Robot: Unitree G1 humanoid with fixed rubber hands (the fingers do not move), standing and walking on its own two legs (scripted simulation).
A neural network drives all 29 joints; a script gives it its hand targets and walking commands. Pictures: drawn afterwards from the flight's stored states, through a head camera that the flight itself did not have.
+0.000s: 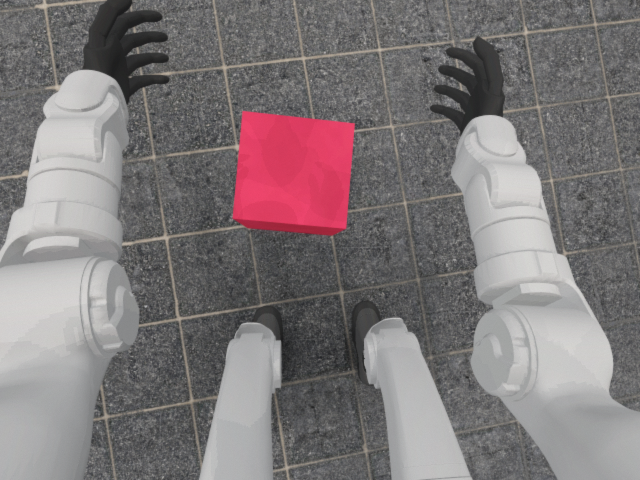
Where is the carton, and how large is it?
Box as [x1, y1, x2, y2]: [233, 111, 354, 235]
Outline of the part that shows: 242,111 233,218 246,227 329,235 344,229 346,224 354,123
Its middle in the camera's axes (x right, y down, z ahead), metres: -0.06 -0.13 +0.84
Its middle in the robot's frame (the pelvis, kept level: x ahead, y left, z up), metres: +0.51 +0.03 -0.52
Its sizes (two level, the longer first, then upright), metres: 0.210 0.200 0.250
